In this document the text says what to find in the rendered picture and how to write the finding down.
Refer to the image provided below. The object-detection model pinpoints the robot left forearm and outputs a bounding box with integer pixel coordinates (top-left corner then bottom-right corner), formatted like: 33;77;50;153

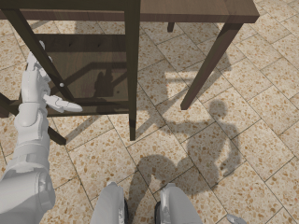
0;102;50;181

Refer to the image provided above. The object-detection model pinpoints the robot right hand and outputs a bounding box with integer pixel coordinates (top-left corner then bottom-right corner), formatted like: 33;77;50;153
226;214;247;224

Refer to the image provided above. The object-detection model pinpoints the robot right shin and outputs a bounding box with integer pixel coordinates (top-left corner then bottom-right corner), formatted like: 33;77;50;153
160;183;176;224

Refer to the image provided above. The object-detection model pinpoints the robot left hand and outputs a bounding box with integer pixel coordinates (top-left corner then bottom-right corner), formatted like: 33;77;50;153
21;40;83;113

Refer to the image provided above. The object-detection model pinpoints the table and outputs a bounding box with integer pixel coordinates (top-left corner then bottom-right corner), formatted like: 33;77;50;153
0;0;260;119

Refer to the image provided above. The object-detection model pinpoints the left robot upper arm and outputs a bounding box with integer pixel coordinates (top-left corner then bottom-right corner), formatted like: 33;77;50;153
0;171;56;224

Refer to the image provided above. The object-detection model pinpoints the chair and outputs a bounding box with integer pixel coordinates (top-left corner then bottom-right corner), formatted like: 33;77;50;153
0;0;141;146

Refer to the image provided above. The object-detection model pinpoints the robot left thigh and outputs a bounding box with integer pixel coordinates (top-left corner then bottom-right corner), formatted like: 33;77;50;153
90;185;125;224

